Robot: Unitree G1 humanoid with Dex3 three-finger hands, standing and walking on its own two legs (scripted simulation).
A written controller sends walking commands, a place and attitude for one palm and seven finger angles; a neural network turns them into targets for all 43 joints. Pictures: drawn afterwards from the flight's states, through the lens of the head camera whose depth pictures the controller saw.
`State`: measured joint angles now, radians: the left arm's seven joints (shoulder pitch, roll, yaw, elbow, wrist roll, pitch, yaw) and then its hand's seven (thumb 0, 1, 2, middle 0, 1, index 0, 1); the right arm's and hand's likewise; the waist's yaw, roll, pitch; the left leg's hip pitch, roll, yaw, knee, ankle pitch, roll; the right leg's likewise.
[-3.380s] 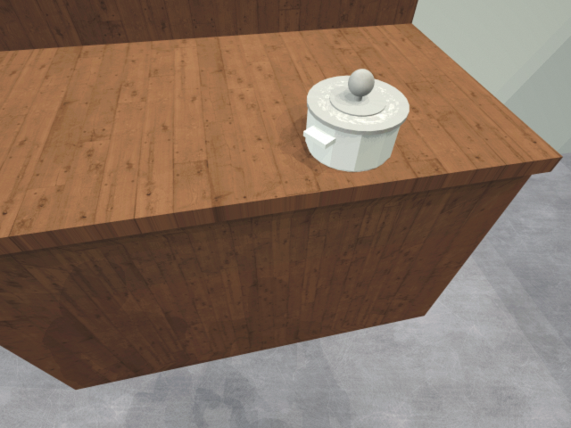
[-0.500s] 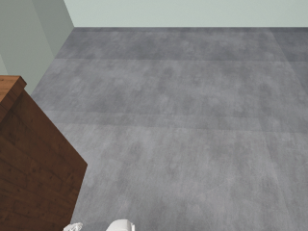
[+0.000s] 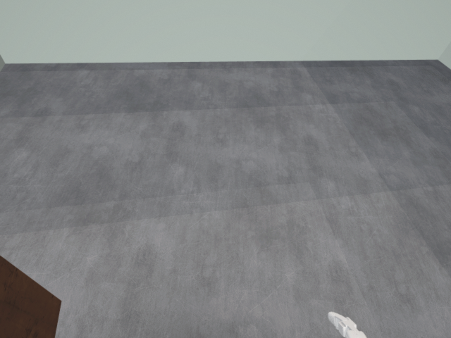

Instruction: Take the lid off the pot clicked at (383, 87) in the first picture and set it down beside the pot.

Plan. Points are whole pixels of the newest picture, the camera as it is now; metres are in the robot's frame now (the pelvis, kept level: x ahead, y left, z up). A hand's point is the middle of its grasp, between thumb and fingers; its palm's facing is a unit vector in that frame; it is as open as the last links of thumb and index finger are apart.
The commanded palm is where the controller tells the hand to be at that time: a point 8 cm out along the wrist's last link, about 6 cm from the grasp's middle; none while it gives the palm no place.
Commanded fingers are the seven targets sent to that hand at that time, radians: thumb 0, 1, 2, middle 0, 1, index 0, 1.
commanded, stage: walk to a spot facing it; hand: left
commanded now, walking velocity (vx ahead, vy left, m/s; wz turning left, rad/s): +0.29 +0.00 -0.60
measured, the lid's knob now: out of the picture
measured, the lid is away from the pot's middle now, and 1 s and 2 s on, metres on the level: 0.00 0.00 0.00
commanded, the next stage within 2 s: turn to face it in 0.58 s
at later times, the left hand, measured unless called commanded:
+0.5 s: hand (216, 231) +0.39 +0.06 -0.17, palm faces -0.40 -0.90 -0.17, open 7.4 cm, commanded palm none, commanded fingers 0.00 0.90 0.90 -0.20 -0.30 -0.20 -0.30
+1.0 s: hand (218, 226) +0.41 +0.05 -0.16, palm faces -0.27 -0.94 -0.19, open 7.3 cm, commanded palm none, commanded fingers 0.00 0.90 0.90 -0.20 -0.30 -0.20 -0.30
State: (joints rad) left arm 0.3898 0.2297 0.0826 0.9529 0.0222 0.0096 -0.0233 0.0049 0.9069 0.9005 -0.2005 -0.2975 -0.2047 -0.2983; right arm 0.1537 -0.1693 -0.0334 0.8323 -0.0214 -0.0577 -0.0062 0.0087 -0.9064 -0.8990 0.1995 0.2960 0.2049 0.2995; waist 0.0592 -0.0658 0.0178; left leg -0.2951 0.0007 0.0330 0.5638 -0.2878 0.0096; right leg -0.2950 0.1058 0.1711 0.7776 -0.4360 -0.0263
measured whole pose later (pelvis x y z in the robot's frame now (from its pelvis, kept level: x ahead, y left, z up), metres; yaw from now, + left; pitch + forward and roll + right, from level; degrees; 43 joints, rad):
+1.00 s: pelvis +0.31 -0.10 +0.01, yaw -20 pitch -1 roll -1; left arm 0.29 0.17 0.04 0.99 0.02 -0.03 0.02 0.00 0.91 0.90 -0.20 -0.30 -0.20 -0.30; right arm 0.22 -0.14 -0.03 1.00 -0.01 0.01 -0.02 0.00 -0.91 -0.90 0.20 0.30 0.20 0.30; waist 0.02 0.00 -0.01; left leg -0.40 0.05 0.05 0.77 -0.34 -0.05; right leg -0.16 0.09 -0.11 0.44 -0.27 -0.11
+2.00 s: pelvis +0.30 -0.15 +0.01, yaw +14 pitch -1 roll +2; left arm 0.29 0.17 0.03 0.89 0.03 0.01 0.02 0.00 0.91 0.90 -0.20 -0.30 -0.21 -0.30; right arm 0.14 -0.26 -0.09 0.92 -0.01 0.09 0.02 0.01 -0.91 -0.90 0.20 0.30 0.20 0.30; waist 0.01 0.00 0.11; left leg -0.48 0.04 0.02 1.02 -0.41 -0.08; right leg -0.17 -0.10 -0.19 0.52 -0.32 -0.01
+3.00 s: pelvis +0.34 -0.14 +0.01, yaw +49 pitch -1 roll +2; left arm 0.19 0.18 0.03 0.85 0.01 0.01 0.02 0.00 0.91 0.90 -0.20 -0.30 -0.21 -0.30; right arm 0.24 -0.28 -0.10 0.94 -0.02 0.07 0.02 0.01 -0.91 -0.90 0.20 0.30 0.20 0.30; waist -0.05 0.04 0.08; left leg -0.54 -0.01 -0.05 1.17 -0.38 -0.08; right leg -0.17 -0.04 -0.08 0.47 -0.29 -0.03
